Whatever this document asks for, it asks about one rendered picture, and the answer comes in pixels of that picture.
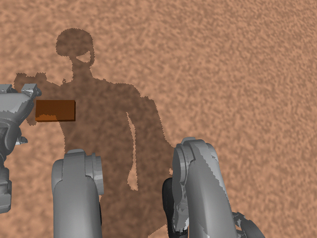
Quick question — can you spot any right robot hand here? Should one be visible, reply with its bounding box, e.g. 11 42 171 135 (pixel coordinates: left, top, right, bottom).
232 212 265 238

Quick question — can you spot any small box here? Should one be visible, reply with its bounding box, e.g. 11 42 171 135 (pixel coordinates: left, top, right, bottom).
35 100 76 122

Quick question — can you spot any left robot arm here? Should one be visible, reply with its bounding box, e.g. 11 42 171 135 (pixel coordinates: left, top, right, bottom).
0 119 20 214

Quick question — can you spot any left robot hand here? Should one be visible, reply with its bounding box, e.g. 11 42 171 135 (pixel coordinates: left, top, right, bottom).
0 83 42 145

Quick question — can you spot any right robot foot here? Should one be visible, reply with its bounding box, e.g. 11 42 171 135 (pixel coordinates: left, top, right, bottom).
162 178 188 238

